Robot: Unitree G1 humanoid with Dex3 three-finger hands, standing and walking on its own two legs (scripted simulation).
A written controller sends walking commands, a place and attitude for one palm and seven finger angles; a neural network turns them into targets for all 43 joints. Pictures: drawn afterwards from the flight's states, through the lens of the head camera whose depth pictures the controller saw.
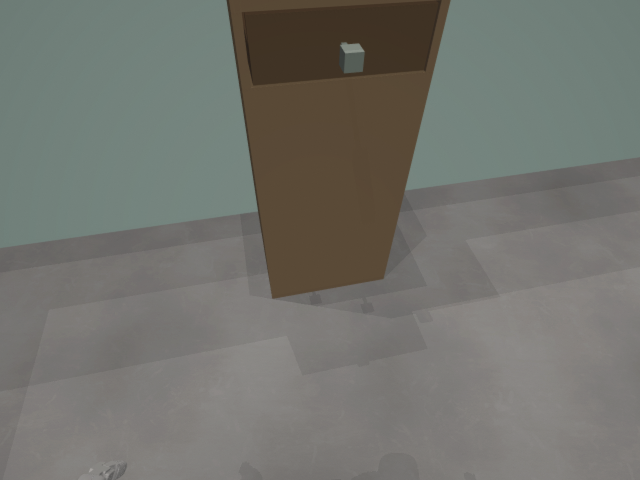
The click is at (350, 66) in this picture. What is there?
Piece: drawer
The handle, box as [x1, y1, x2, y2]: [339, 42, 364, 72]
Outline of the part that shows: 341,43 339,65 343,72 362,71 364,51 358,43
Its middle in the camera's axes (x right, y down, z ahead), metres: +0.05 -0.37 +0.77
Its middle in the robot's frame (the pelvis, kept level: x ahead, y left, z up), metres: +0.85 +0.00 +0.14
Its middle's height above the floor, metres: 0.91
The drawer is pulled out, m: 0.00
